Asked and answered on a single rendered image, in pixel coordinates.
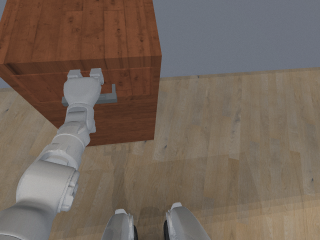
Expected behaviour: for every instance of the handle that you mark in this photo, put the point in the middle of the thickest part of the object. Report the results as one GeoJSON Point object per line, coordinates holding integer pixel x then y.
{"type": "Point", "coordinates": [103, 98]}

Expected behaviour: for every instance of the robot left thigh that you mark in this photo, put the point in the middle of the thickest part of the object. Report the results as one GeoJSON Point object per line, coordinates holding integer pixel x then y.
{"type": "Point", "coordinates": [119, 227]}

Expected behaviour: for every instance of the robot left hand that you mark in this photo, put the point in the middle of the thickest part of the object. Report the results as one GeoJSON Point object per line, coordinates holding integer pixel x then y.
{"type": "Point", "coordinates": [85, 90]}

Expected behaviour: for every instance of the left robot upper arm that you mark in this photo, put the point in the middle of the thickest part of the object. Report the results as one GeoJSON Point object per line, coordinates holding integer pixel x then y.
{"type": "Point", "coordinates": [48, 189]}

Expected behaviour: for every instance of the drawer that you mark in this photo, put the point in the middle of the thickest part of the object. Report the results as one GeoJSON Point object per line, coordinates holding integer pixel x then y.
{"type": "Point", "coordinates": [49, 87]}

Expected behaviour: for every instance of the robot right shin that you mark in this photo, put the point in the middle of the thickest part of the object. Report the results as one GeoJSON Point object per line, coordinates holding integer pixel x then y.
{"type": "Point", "coordinates": [177, 204]}

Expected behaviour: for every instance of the cabinet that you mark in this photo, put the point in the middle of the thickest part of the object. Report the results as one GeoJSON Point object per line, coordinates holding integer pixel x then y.
{"type": "Point", "coordinates": [54, 36]}

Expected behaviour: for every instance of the left robot forearm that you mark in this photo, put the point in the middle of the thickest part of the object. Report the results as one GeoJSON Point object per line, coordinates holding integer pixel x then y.
{"type": "Point", "coordinates": [70, 141]}

